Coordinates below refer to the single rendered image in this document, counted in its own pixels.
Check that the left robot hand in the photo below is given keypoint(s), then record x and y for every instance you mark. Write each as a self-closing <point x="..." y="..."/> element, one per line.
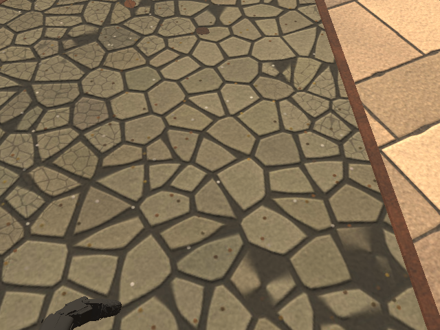
<point x="80" y="311"/>

